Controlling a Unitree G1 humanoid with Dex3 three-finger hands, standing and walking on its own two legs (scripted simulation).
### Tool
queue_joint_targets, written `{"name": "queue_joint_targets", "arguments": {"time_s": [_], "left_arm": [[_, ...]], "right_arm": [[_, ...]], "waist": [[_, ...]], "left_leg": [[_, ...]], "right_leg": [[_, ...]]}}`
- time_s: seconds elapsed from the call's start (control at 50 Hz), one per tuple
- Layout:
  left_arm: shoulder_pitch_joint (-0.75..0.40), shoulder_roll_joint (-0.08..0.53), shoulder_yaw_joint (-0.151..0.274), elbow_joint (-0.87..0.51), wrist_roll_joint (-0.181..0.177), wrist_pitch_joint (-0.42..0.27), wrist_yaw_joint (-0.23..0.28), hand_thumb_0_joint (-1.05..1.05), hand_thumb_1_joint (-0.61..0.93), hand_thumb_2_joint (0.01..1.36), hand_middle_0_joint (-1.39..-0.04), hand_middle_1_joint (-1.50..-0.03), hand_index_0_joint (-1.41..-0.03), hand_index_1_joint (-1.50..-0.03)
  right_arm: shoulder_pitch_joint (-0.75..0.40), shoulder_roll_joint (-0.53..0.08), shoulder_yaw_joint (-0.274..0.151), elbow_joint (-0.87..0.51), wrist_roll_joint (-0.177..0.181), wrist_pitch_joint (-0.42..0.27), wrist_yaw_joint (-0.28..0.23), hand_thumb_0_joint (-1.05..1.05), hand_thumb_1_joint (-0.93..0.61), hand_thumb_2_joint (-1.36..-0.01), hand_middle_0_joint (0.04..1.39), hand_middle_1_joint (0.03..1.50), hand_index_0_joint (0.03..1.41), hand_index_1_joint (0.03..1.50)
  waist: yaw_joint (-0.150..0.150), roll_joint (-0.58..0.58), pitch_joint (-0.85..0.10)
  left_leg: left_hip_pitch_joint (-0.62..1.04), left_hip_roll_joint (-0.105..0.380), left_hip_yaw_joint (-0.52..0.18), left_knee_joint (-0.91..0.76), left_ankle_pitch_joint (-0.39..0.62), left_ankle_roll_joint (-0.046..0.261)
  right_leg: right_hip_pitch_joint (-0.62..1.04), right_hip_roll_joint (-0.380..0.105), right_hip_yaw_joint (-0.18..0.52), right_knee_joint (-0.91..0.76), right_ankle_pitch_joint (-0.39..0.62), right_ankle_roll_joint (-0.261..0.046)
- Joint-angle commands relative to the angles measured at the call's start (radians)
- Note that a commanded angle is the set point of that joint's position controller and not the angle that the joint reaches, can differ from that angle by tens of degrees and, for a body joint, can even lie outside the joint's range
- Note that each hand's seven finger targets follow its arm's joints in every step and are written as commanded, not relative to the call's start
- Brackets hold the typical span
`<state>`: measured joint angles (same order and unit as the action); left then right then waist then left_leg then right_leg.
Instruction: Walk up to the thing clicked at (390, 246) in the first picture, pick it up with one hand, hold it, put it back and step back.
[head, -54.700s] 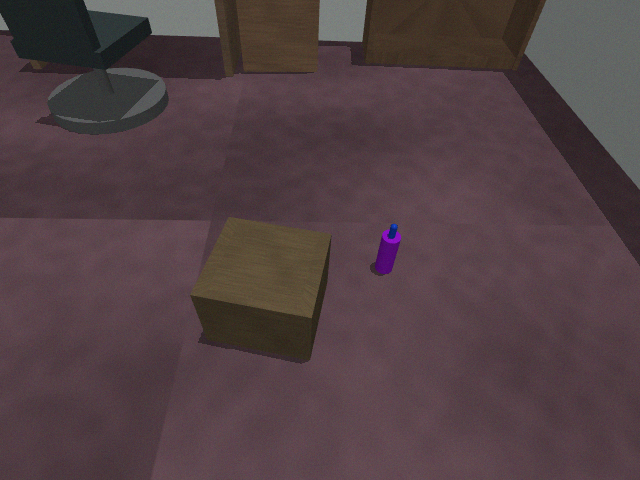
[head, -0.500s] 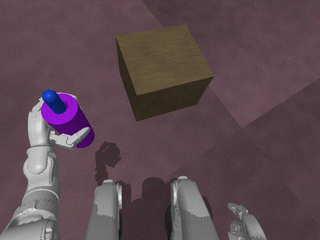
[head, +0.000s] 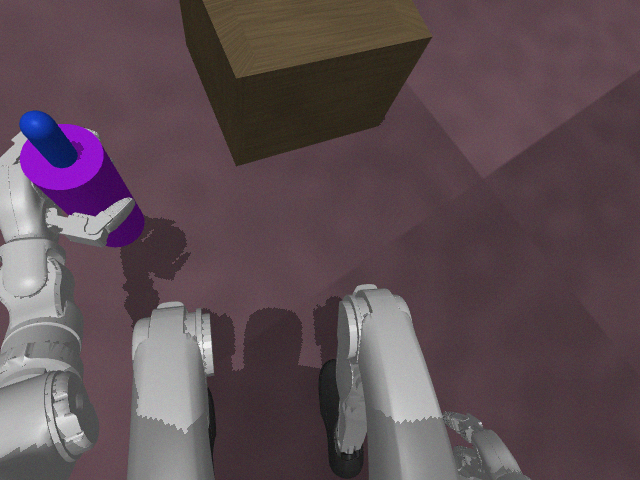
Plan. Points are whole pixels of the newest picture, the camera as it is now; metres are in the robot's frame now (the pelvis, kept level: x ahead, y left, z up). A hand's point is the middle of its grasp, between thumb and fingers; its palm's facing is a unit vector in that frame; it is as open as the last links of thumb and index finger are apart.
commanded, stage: crouch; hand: left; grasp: from the side
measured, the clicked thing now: (86, 184) +0.46 +0.22 -0.04
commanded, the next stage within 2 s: lower in 0.64 s
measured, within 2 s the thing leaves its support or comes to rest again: neither
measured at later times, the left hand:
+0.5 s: hand (108, 204) +0.47 +0.22 -0.13, palm faces +0.14 -0.99 -0.03, open 9.9 cm
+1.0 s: hand (125, 216) +0.48 +0.22 -0.18, palm faces +0.14 -0.99 -0.02, open 9.9 cm
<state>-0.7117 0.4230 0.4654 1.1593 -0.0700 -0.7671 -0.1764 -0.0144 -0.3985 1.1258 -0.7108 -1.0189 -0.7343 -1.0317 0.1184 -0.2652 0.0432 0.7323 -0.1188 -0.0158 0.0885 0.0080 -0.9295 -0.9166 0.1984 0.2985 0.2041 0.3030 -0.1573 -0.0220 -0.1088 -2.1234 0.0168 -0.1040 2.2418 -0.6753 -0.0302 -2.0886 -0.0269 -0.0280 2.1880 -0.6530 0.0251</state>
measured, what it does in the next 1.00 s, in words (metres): lowers itself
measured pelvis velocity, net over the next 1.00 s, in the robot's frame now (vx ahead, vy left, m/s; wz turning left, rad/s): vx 0.00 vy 0.01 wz -0.11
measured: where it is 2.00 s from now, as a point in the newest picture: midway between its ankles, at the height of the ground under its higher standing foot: (272, 451)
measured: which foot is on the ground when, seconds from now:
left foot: down 0.00-1.00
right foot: down 0.00-1.00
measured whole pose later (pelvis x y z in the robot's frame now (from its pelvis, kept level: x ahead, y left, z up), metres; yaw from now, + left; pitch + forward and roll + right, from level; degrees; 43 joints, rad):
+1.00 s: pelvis +0.00 +0.01 -0.08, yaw -6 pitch +23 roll -11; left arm -0.72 0.61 0.51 1.25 -0.04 -0.84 -0.12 -0.01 -0.40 1.13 -0.72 -1.01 -0.74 -1.02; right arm 0.01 -0.33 0.24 0.67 -0.23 0.04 0.14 0.00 -0.93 -0.91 0.20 0.30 0.21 0.30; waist -0.25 -0.10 0.12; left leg -2.28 0.00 -0.23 2.54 -0.69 -0.03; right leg -2.19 0.01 -0.11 2.39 -0.62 0.06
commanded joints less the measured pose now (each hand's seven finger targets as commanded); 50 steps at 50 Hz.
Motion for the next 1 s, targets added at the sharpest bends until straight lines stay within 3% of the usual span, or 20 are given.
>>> {"name": "queue_joint_targets", "arguments": {"time_s": [0.0, 0.04, 0.08, 0.12, 0.16, 0.18, 0.26, 0.38, 0.42, 0.46, 0.62, 0.64, 0.68, 0.7, 0.74, 0.8, 0.88, 0.9, 0.92, 0.98], "left_arm": [[-0.413, 0.228, 0.011, -0.237, -0.024, -0.098, -0.008, 0.000, 0.131, 1.263, -1.257, -1.374, -1.256, -1.391], [-0.419, 0.259, 0.036, -0.249, -0.019, -0.098, -0.001, 0.000, 0.134, 1.269, -1.266, -1.379, -1.262, -1.397], [-0.381, 0.244, 0.032, -0.207, -0.018, -0.092, 0.002, 0.000, 0.135, 1.265, -1.261, -1.378, -1.259, -1.395], [-0.392, 0.291, 0.063, -0.228, -0.022, -0.095, 0.003, 0.000, 0.153, 1.263, -1.250, -1.369, -1.248, -1.385], [-0.380, 0.296, 0.060, -0.219, -0.015, -0.094, 0.006, 0.000, 0.171, 1.280, -1.247, -1.375, -1.245, -1.391], [-0.391, 0.286, 0.055, -0.216, -0.011, -0.095, 0.007, 0.000, 0.184, 1.284, -1.272, -1.393, -1.273, -1.407], [-0.371, 0.326, 0.075, -0.233, -0.003, -0.099, 0.006, 0.000, 0.228, 1.290, -1.260, -1.389, -1.261, -1.400], [-0.399, 0.311, 0.048, -0.241, -0.009, -0.106, 0.005, 0.000, 0.222, 1.275, -1.265, -1.386, -1.267, -1.396], [-0.374, 0.335, 0.061, -0.235, -0.007, -0.107, 0.002, 0.000, 0.238, 1.273, -1.250, -1.384, -1.256, -1.390], [-0.376, 0.316, 0.032, -0.240, -0.004, -0.110, -0.002, 0.000, 0.240, 1.258, -1.255, -1.373, -1.257, -1.381], [-0.346, 0.344, 0.054, -0.245, -0.006, -0.116, 0.023, 0.000, 0.191, 1.290, -1.267, -1.399, -1.268, -1.411], [-0.348, 0.325, 0.037, -0.243, -0.004, -0.117, 0.022, 0.000, 0.197, 1.279, -1.276, -1.399, -1.279, -1.409], [-0.342, 0.358, 0.059, -0.260, -0.003, -0.121, 0.027, 0.000, 0.215, 1.278, -1.260, -1.390, -1.263, -1.399], [-0.332, 0.345, 0.042, -0.243, 0.005, -0.118, 0.027, 0.000, 0.218, 1.271, -1.263, -1.388, -1.266, -1.396], [-0.343, 0.362, 0.054, -0.248, 0.004, -0.122, 0.036, 0.000, 0.162, 1.259, -1.305, -1.433, -1.311, -1.439], [-0.307, 0.326, 0.046, -0.163, -0.006, -0.127, 0.044, 0.000, 0.147, 1.263, -1.310, -1.443, -1.319, -1.447], [-0.346, 0.404, 0.070, -0.157, -0.005, -0.170, 0.051, 0.000, 0.169, 1.255, -1.303, -1.427, -1.311, -1.430], [-0.324, 0.410, 0.076, -0.131, 0.001, -0.174, 0.051, 0.000, 0.190, 1.263, -1.308, -1.439, -1.320, -1.439], [-0.324, 0.403, 0.056, -0.106, 0.007, -0.178, 0.049, 0.000, 0.193, 1.251, -1.322, -1.441, -1.336, -1.438], [-0.342, 0.444, 0.082, -0.109, 0.004, -0.205, 0.057, 0.000, 0.191, 1.250, -1.320, -1.432, -1.331, -1.432]], "right_arm": [[0.109, -0.232, -0.058, -0.043, -0.001, -0.020, -0.011, 0.000, -0.920, -0.913, 0.199, 0.300, 0.199, 0.300], [0.114, -0.242, -0.051, -0.050, -0.005, -0.014, -0.009, 0.000, -0.921, -0.914, 0.199, 0.300, 0.199, 0.300], [0.111, -0.241, -0.042, -0.049, -0.008, -0.010, -0.007, 0.000, -0.922, -0.914, 0.199, 0.300, 0.199, 0.300], [0.118, -0.253, -0.033, -0.053, -0.011, -0.004, -0.006, 0.000, -0.922, -0.914, 0.199, 0.300, 0.199, 0.300], [0.104, -0.251, -0.027, -0.056, -0.015, 0.000, -0.006, 0.000, -0.917, -0.913, 0.199, 0.300, 0.200, 0.300], [0.105, -0.254, -0.023, -0.057, -0.018, 0.002, -0.003, 0.000, -0.918, -0.912, 0.199, 0.300, 0.200, 0.300], [0.112, -0.275, -0.014, -0.053, -0.031, 0.013, 0.002, 0.000, -0.916, -0.912, 0.199, 0.300, 0.200, 0.300], [0.092, -0.283, 0.009, -0.059, -0.045, 0.022, 0.009, 0.000, -0.914, -0.911, 0.199, 0.300, 0.200, 0.300], [0.084, -0.299, 0.012, -0.053, -0.051, 0.021, 0.012, 0.000, -0.918, -0.911, 0.199, 0.300, 0.200, 0.300], [0.078, -0.299, 0.017, -0.056, -0.053, 0.024, 0.013, 0.000, -0.921, -0.912, 0.199, 0.300, 0.200, 0.300], [0.068, -0.316, 0.037, -0.059, -0.070, 0.040, 0.023, 0.000, -0.920, -0.913, 0.199, 0.300, 0.200, 0.300], [0.068, -0.319, 0.039, -0.058, -0.073, 0.041, 0.024, 0.000, -0.922, -0.913, 0.199, 0.300, 0.200, 0.300], [0.070, -0.327, 0.044, -0.061, -0.078, 0.045, 0.025, 0.000, -0.922, -0.913, 0.199, 0.300, 0.200, 0.300], [0.061, -0.324, 0.045, -0.060, -0.077, 0.046, 0.026, 0.000, -0.923, -0.912, 0.199, 0.300, 0.200, 0.300], [0.058, -0.329, 0.052, -0.065, -0.079, 0.051, 0.028, 0.000, -0.930, -0.912, 0.199, 0.300, 0.199, 0.300], [0.042, -0.337, 0.070, -0.071, -0.084, 0.051, 0.033, 0.000, -0.927, -0.911, 0.199, 0.300, 0.199, 0.300], [0.024, -0.342, 0.101, -0.077, -0.100, 0.052, 0.037, 0.000, -0.920, -0.909, 0.199, 0.300, 0.199, 0.300], [0.014, -0.351, 0.103, -0.080, -0.104, 0.053, 0.036, 0.000, -0.920, -0.909, 0.199, 0.300, 0.199, 0.300], [0.002, -0.355, 0.109, -0.082, -0.107, 0.050, 0.036, 0.000, -0.922, -0.908, 0.199, 0.300, 0.199, 0.300], [-0.008, -0.366, 0.129, -0.087, -0.119, 0.051, 0.038, 0.000, -0.924, -0.909, 0.199, 0.300, 0.199, 0.300]], "waist": [[-0.009, 0.231, -0.651], [-0.012, 0.234, -0.673], [-0.010, 0.224, -0.641], [-0.016, 0.211, -0.676], [-0.014, 0.213, -0.633], [-0.028, 0.206, -0.620], [-0.032, 0.248, -0.644], [-0.062, 0.256, -0.583], [-0.054, 0.292, -0.571], [-0.064, 0.290, -0.574], [-0.063, 0.291, -0.552], [-0.077, 0.295, -0.552], [-0.069, 0.310, -0.576], [-0.072, 0.320, -0.546], [-0.082, 0.319, -0.535], [-0.105, 0.268, -0.459], [-0.113, 0.258, -0.456], [-0.113, 0.261, -0.456], [-0.127, 0.268, -0.426], [-0.132, 0.290, -0.436]], "left_leg": [[0.441, -0.018, 0.066, -0.252, 0.026, 0.035], [0.424, -0.019, 0.061, -0.228, 0.062, 0.033], [0.385, -0.020, 0.062, -0.209, 0.057, 0.034], [0.368, -0.021, 0.062, -0.174, 0.098, 0.036], [0.328, -0.020, 0.065, -0.161, 0.077, 0.039], [0.318, -0.019, 0.058, -0.152, 0.069, 0.040], [0.348, -0.013, 0.046, -0.125, 0.121, 0.032], [0.299, -0.010, 0.034, -0.094, 0.070, 0.033], [0.331, -0.008, 0.027, -0.090, 0.090, 0.027], [0.332, -0.006, 0.019, -0.083, 0.100, 0.025], [0.311, -0.006, 0.011, -0.044, 0.133, 0.023], [0.324, -0.004, 0.004, -0.043, 0.138, 0.022], [0.335, -0.003, 0.004, -0.037, 0.165, 0.020], [0.326, -0.002, 0.000, -0.044, 0.156, 0.019], [0.316, -0.001, -0.006, -0.040, 0.137, 0.019], [0.263, -0.002, -0.016, -0.024, 0.097, 0.024], [0.231, 0.000, -0.014, 0.006, 0.080, 0.030], [0.252, 0.002, -0.019, 0.008, 0.089, 0.029], [0.242, 0.004, -0.024, 0.008, 0.072, 0.028], [0.263, 0.008, -0.035, 0.012, 0.088, 0.023]], "right_leg": [[0.287, 0.030, -0.078, -0.191, 0.076, -0.059], [0.294, 0.030, -0.084, -0.166, 0.105, -0.059], [0.290, 0.033, -0.087, -0.151, 0.098, -0.059], [0.325, 0.035, -0.086, -0.137, 0.142, -0.055], [0.307, 0.039, -0.086, -0.129, 0.122, -0.054], [0.294, 0.039, -0.091, -0.123, 0.122, -0.053], [0.293, 0.044, -0.102, -0.088, 0.168, -0.055], [0.268, 0.050, -0.119, -0.074, 0.137, -0.051], [0.243, 0.048, -0.128, -0.052, 0.151, -0.053], [0.235, 0.049, -0.133, -0.041, 0.160, -0.054], [0.257, 0.054, -0.143, -0.020, 0.190, -0.051], [0.245, 0.055, -0.148, -0.016, 0.196, -0.051], [0.276, 0.054, -0.146, -0.011, 0.220, -0.050], [0.249, 0.054, -0.151, -0.002, 0.208, -0.053], [0.244, 0.056, -0.155, -0.004, 0.194, -0.053], [0.225, 0.059, -0.167, -0.005, 0.171, -0.049], [0.277, 0.067, -0.169, -0.009, 0.159, -0.041], [0.267, 0.067, -0.172, -0.003, 0.166, -0.040], [0.244, 0.067, -0.178, 0.002, 0.152, -0.042], [0.263, 0.070, -0.185, 0.012, 0.167, -0.043]]}}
